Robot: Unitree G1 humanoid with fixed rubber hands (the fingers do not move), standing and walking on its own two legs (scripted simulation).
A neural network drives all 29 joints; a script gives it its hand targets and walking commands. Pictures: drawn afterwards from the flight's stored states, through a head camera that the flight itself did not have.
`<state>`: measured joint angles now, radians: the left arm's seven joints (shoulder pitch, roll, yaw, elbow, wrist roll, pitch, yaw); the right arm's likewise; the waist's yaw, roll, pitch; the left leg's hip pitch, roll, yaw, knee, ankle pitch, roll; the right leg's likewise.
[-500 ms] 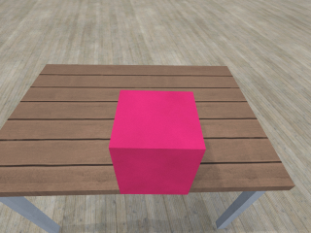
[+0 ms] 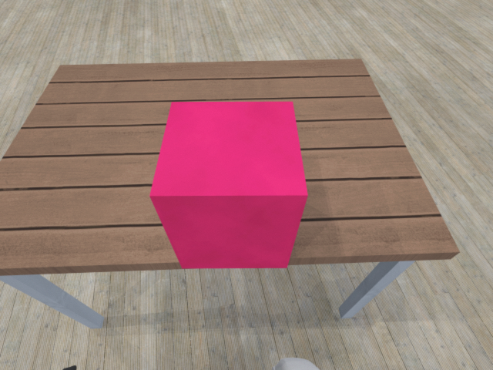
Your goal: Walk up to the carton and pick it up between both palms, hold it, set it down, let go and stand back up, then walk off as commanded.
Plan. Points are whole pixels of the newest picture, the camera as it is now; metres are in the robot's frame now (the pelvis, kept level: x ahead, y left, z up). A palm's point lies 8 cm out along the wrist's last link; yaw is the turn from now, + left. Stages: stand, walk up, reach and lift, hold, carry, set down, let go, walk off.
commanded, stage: walk off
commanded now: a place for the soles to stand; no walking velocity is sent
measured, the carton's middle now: (233, 190) +0.41 +0.02 +0.02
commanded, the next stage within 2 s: none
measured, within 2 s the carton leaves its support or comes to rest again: neither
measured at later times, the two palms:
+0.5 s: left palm out of the picture -0.01 +0.22 -0.06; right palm out of the picture -0.05 -0.37 -0.17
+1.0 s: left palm out of the picture -0.14 +0.23 -0.07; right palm out of the picture -0.18 -0.40 -0.21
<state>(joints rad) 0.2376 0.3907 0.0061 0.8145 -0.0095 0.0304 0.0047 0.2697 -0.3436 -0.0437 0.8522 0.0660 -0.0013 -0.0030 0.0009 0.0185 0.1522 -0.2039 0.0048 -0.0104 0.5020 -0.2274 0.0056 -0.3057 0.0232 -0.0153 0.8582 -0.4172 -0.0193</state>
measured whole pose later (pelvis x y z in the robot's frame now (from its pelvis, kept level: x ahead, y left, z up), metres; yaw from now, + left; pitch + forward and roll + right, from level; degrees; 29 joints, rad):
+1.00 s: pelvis -0.24 -0.09 -0.04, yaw -2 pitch -10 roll +2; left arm 0.20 0.35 0.02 0.85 -0.01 -0.01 0.09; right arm 0.25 -0.48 -0.04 0.80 0.06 0.09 0.00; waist -0.05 0.21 0.23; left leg -0.41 -0.17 -0.22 1.27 -0.44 0.00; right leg -0.28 0.04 0.13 0.95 -0.49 0.01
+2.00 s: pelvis -0.25 +0.02 -0.02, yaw -3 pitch -2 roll +1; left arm 0.21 0.39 0.03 0.84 0.00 -0.04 0.02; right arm 0.27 -0.44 -0.04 0.82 0.06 -0.03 0.00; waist -0.05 -0.03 0.08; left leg -0.31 -0.07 -0.09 0.78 -0.44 0.03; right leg -0.37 0.07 0.16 0.70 -0.28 0.00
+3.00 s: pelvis -0.24 +0.02 +0.00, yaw -3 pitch -3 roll +1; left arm 0.20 0.35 0.03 0.98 0.00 -0.04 0.00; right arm 0.27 -0.43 -0.04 0.92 0.06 -0.03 0.00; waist -0.04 0.00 0.02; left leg -0.22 -0.04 -0.09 0.56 -0.29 0.01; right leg -0.28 0.06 0.16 0.57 -0.24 0.00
